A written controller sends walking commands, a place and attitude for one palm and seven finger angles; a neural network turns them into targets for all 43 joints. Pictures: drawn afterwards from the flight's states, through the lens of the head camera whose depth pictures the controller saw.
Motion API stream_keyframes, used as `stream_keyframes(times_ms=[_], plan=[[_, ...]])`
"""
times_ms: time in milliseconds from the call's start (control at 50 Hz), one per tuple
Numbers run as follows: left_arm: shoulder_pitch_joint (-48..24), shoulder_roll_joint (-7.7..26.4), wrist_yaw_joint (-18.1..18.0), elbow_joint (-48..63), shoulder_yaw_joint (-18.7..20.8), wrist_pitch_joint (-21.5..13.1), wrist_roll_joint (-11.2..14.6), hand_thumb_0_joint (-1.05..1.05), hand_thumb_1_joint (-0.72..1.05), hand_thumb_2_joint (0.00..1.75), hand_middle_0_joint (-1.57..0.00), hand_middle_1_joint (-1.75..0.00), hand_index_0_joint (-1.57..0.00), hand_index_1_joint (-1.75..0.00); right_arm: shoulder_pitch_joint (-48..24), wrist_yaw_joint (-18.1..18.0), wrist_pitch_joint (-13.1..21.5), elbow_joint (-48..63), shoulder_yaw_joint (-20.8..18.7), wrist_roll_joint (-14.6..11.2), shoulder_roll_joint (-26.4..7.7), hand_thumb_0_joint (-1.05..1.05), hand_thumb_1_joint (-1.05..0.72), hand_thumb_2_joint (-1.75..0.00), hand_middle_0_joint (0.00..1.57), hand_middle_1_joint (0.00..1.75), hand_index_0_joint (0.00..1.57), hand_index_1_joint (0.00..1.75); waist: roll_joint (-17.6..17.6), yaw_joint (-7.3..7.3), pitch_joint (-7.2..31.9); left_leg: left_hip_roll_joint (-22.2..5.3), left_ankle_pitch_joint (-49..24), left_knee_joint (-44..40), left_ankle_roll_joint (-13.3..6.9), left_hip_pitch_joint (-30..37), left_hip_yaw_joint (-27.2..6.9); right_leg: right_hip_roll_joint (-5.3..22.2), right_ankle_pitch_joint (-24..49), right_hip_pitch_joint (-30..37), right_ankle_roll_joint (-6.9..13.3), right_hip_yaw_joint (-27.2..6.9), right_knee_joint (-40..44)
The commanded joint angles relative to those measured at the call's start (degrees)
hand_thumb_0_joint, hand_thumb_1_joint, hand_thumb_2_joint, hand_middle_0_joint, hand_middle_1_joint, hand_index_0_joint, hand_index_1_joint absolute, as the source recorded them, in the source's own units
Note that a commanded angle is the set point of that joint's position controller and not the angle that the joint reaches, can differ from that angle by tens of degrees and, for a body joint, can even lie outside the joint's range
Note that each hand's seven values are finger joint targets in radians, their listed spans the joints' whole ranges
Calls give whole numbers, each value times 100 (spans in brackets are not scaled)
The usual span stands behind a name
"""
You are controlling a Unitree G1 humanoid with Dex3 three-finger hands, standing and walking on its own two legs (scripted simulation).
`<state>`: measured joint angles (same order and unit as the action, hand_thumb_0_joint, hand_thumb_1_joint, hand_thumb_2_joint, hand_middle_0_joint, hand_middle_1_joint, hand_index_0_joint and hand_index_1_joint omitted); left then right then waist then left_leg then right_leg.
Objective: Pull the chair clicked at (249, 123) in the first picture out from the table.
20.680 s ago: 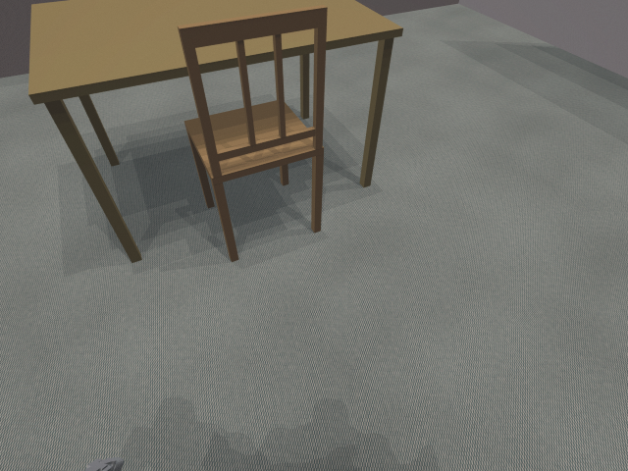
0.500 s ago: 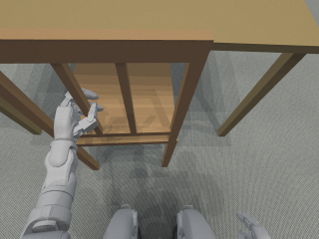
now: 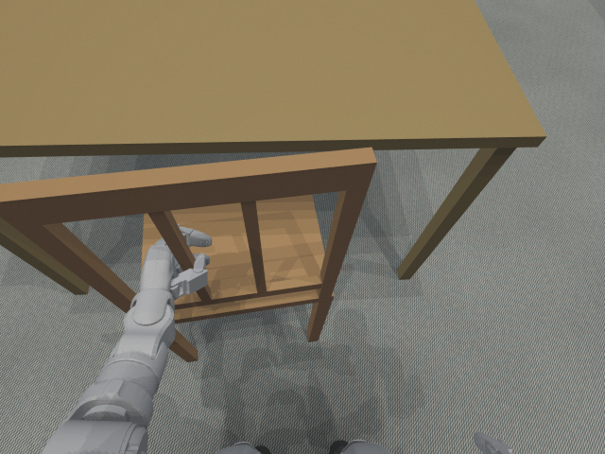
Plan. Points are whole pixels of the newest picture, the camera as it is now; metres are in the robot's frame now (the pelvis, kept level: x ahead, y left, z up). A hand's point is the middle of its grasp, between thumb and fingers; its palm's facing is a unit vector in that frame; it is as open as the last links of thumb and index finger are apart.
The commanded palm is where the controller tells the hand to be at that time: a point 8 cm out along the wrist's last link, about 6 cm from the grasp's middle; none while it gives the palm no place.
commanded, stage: step backward, pulling the chair out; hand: left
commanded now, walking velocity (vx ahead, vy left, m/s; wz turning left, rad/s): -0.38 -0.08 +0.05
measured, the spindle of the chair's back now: (187, 261) +0.39 +0.18 -0.07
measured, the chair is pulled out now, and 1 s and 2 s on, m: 0.05 0.19 0.26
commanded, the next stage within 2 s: none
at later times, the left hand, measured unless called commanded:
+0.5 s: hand (213, 323) +0.29 +0.12 -0.06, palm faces +0.06 -0.99 -0.15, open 5.0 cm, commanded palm +0.27 +0.17 -0.06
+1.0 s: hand (214, 373) +0.22 +0.12 -0.06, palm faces +0.02 -0.98 -0.17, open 5.1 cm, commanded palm +0.20 +0.17 -0.06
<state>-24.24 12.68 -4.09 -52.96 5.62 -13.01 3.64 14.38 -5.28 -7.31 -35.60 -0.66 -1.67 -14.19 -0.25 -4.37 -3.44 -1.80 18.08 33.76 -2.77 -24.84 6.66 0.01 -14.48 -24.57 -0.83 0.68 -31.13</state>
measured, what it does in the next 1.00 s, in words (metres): walks backwards: left foot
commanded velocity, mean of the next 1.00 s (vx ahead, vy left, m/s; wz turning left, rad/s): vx -0.38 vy -0.01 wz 0.04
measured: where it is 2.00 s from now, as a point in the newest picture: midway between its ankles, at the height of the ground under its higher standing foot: outside the picture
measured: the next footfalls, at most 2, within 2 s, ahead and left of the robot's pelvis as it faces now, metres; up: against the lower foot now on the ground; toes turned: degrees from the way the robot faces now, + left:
left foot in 0.84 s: -0.09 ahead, +0.14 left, +0.00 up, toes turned +3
right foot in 1.42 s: -0.08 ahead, -0.14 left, +0.00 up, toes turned -1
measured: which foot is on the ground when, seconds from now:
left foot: down 0.00-0.62, up 0.64-0.82, down 0.84-1.00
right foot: down 0.00-1.00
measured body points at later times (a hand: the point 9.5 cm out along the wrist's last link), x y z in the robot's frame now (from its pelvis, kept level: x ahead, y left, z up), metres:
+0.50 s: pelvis -0.06 -0.01 +0.00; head +0.01 -0.01 +0.44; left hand +0.28 +0.18 -0.05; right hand +0.04 -0.29 -0.12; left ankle -0.02 +0.08 -0.73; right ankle -0.02 -0.14 -0.73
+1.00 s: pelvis -0.13 -0.01 -0.01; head -0.05 -0.02 +0.43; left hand +0.22 +0.17 -0.05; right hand -0.04 -0.28 -0.13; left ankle -0.13 +0.14 -0.73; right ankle -0.02 -0.14 -0.73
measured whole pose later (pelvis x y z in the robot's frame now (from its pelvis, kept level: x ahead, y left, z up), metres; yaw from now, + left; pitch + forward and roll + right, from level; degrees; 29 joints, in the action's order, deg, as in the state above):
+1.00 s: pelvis -0.13 -0.01 -0.01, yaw +1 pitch +3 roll +2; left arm -25.8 10.1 -5.8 -54.0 1.2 -10.8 2.9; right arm 12.8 -5.9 -1.9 -38.7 -1.0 -1.7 -13.9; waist 1.6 -3.6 -7.6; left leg -1.7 17.4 35.3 2.5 -20.7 1.2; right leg 3.9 -6.2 -29.5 -0.9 0.9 -33.0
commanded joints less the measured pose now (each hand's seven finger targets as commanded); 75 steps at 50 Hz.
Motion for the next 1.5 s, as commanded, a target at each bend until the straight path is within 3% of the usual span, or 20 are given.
stream_keyframes(times_ms=[0,120,240,340,420,500,560,600,640,740,820,860,920,1020,1120,1200,1260,1320,1380,1480], plan=[[-1024,959,-74,1057,64,-311,-274,0,90,90,-50,-145,-50,-145,287,-67,197,406,-272,65,-805,0,-90,-90,20,30,20,30,-809,143,2521,-1201,-4882,-239,165,2043,-1097,453,2344,872,177,-278,-87],[-1049,1092,-162,1049,103,-352,-264,0,90,90,-50,-145,-50,-145,297,-130,239,304,-290,6,-798,0,-90,-90,20,30,20,30,-602,99,2765,-945,-3618,-81,320,1586,-804,880,3965,1449,327,-615,29],[-1177,1061,-237,755,-44,-259,-210,0,90,90,-50,-145,-50,-145,141,-236,325,230,-270,-91,-855,0,-90,-90,20,30,20,30,73,98,2600,-398,-722,191,427,836,-795,1508,4153,1638,583,-1067,419],[-1472,725,-242,819,-341,-258,-193,0,90,90,-50,-145,-50,-145,-10,-272,410,179,-214,-75,-890,0,-90,-90,20,30,20,30,-546,137,2336,-1054,-2543,-888,29,1296,-1292,481,1656,918,31,-194,-121],[-1648,583,-236,894,-384,-271,-210,0,90,90,-50,-145,-50,-145,-47,-151,481,191,-210,51,-791,0,-90,-90,20,30,20,30,-1473,219,2059,-1508,-2644,-1109,-305,1488,-1546,276,-800,349,108,-121,-934],[-1713,716,-238,735,-260,-276,-227,0,90,90,-50,-145,-50,-145,87,-128,669,95,-242,22,-854,0,-90,-90,20,30,20,30,-683,209,2069,-1323,-2606,-620,-196,1171,-1293,357,640,1015,122,-184,-298],[-1726,755,-245,635,-247,-311,-184,0,90,90,-50,-145,-50,-145,-86,-156,750,132,-270,-43,-826,0,-90,-90,20,30,20,30,-304,242,1683,-889,-32,-476,70,8,-1053,859,185,1039,381,-766,27],[-1591,1087,-335,507,-81,-389,-195,0,90,90,-50,-145,-50,-145,118,-167,849,11,-325,-74,-811,0,-90,-90,20,30,20,30,595,193,1788,-203,878,592,354,480,-729,1681,-246,383,715,-1868,1243],[-1700,967,-373,303,-167,-355,-293,0,90,90,-50,-145,-50,-145,21,-119,942,-161,-275,-28,-769,0,-90,-90,20,30,20,30,608,277,1933,40,1075,1569,452,318,-964,2234,979,765,1027,-2037,1380],[-1721,843,-322,320,-149,-162,-277,0,90,90,-50,-145,-50,-145,50,-121,1020,-386,-181,-58,-795,0,-90,-90,20,30,20,30,562,172,2235,-80,498,378,462,385,-1139,1919,3386,1762,721,-1019,391],[-1677,406,-232,477,-472,-95,-174,0,90,90,-50,-145,-50,-145,134,-200,928,-204,-307,-53,-916,0,-90,-90,20,30,20,30,180,228,2113,-837,-1961,-803,162,933,-1213,782,2061,1397,26,-317,27],[-1980,273,-183,972,-642,-197,-249,0,90,90,-50,-145,-50,-145,-74,-162,835,43,-239,12,-784,0,-90,-90,20,30,20,30,-701,196,2230,-960,-2176,-795,120,657,-1221,678,1919,1630,-13,-163,-416],[-1449,346,-183,1004,-495,-183,-270,0,90,90,-50,-145,-50,-145,-80,-132,691,226,-296,36,-800,0,-90,-90,20,30,20,30,-844,258,2161,-1097,-2260,-747,124,393,-1261,548,1741,1676,56,-111,-693],[-1328,524,-188,1125,-380,-260,-296,0,90,90,-50,-145,-50,-145,-59,-117,702,263,-313,25,-748,0,-90,-90,20,30,20,30,-417,234,1943,-825,-568,-439,224,-169,-993,794,1131,1466,218,-461,-414],[-1380,884,-282,591,-166,-353,-388,0,90,90,-50,-145,-50,-145,239,-101,865,-68,-307,8,-682,0,-90,-90,20,30,20,30,1029,221,1959,127,1066,942,406,565,-595,1672,-662,551,531,-1319,1613],[-1553,724,-279,380,-269,-311,-395,0,90,90,-50,-145,-50,-145,244,-121,953,-253,-198,20,-728,0,-90,-90,20,30,20,30,749,122,2074,-69,511,27,343,876,-786,1465,299,823,372,-680,1096],[-1585,366,-250,654,-571,-369,-346,0,90,90,-50,-145,-50,-145,-116,-162,918,79,-198,25,-827,0,-90,-90,20,30,20,30,-897,263,1589,-1018,190,-1270,-53,-78,-1511,487,-504,906,-13,-91,-290],[-1939,325,-234,925,-559,-367,-297,0,90,90,-50,-145,-50,-145,-82,-173,880,139,-242,1,-756,0,-90,-90,20,30,20,30,-838,249,1612,-1401,-678,-1104,-327,-426,-1708,263,78,1427,-1,-99,-1162],[-2055,237,-182,696,-636,-382,-412,0,90,90,-50,-145,-50,-145,39,-119,939,-30,-289,56,-690,0,-90,-90,20,30,20,30,-582,183,1596,-1101,-1738,-422,-5,103,-1385,533,1280,1326,143,-308,-426],[-1778,725,-251,557,-347,-483,-419,0,90,90,-50,-145,-50,-145,180,-128,969,-200,-351,29,-623,0,-90,-90,20,30,20,30,534,158,2155,-181,72,555,423,618,-713,1510,897,979,518,-1292,891]])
